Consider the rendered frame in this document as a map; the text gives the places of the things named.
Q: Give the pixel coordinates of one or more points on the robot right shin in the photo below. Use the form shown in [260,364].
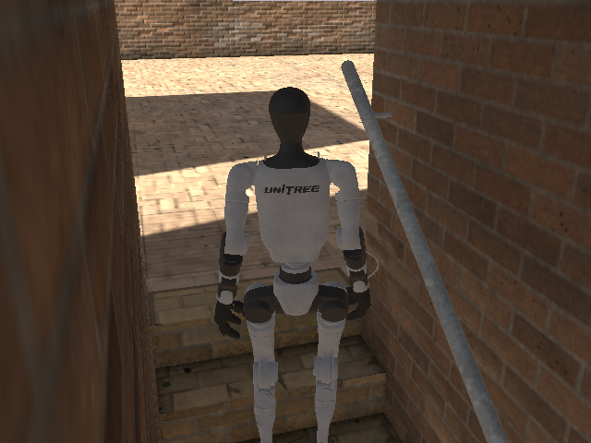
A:
[325,399]

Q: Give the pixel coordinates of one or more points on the right robot hand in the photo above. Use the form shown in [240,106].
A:
[363,300]

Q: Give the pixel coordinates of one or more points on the robot left shin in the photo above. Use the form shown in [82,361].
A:
[264,407]

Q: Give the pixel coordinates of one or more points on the left robot hand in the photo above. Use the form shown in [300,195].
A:
[223,314]

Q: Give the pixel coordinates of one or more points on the robot left forearm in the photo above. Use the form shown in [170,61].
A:
[228,275]

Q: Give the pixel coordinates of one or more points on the robot left upper arm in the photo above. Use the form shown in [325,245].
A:
[240,178]

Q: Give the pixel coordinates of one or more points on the robot shin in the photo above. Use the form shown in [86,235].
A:
[325,399]
[264,407]

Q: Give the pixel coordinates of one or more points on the robot right upper arm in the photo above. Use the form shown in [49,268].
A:
[343,175]

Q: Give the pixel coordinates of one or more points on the robot right forearm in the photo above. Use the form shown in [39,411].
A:
[356,266]

